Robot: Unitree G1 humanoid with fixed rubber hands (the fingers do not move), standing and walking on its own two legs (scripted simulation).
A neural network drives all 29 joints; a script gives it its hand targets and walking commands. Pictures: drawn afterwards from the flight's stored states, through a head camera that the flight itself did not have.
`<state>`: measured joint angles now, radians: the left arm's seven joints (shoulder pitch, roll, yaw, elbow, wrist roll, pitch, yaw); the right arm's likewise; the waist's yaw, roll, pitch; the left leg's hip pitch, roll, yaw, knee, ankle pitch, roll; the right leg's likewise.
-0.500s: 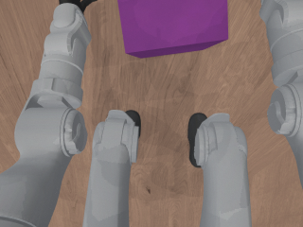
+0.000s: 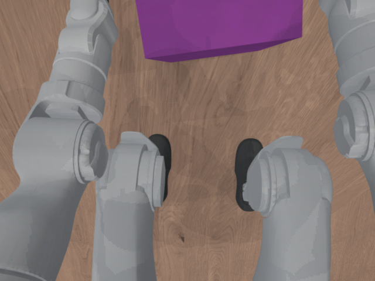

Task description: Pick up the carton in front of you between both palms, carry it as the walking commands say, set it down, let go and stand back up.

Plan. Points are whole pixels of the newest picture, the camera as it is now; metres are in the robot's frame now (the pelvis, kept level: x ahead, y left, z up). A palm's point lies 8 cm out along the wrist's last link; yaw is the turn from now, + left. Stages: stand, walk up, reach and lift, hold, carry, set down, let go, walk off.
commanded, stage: reach and lift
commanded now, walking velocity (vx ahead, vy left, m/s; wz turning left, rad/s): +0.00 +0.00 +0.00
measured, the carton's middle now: out of the picture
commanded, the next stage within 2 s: none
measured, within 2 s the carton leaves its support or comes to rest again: leaves its support in 0.50 s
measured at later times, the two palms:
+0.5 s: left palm out of the picture +0.55 +0.14 -0.17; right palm out of the picture +0.56 -0.17 -0.17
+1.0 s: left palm out of the picture +0.50 +0.13 +0.02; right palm out of the picture +0.51 -0.17 +0.02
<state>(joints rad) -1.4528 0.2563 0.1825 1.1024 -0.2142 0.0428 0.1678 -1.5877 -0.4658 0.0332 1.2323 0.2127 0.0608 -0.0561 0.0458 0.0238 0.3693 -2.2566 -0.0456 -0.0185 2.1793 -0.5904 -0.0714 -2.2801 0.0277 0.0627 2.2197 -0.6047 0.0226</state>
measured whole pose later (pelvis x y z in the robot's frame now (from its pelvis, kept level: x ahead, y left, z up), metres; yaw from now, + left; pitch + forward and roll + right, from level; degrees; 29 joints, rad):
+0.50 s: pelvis +0.00 +0.00 +0.00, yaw +0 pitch +37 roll +3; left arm -1.45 0.19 0.34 0.99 -0.06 0.19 0.13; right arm -1.57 -0.36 -0.09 1.15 0.06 0.18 -0.04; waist 0.03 0.03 0.37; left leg -2.25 -0.07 -0.04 2.20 -0.60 -0.09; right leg -2.27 0.03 0.05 2.24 -0.61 0.02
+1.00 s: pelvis -0.02 +0.01 +0.09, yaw -3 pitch +43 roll +2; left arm -1.14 -0.02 0.58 0.71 0.23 0.35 0.09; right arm -1.26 -0.12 -0.42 0.90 -0.24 0.36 -0.02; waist 0.03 0.01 -0.09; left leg -2.11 -0.11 -0.08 1.84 -0.50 -0.09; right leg -2.13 0.11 0.10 1.86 -0.48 0.06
